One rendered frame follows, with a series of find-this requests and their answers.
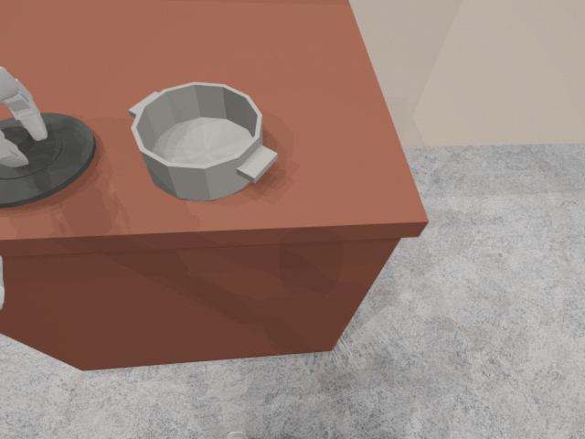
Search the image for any knob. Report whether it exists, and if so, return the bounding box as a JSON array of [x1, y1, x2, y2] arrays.
[[1, 126, 35, 154]]

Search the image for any left robot hand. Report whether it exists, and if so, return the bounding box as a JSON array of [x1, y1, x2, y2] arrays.
[[0, 67, 48, 167]]

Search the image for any pot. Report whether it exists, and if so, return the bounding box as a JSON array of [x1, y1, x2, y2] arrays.
[[128, 82, 278, 201]]

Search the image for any lid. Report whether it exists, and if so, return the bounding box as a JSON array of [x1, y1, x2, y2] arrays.
[[0, 112, 96, 209]]

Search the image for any table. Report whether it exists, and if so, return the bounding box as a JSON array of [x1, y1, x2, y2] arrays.
[[0, 0, 429, 371]]

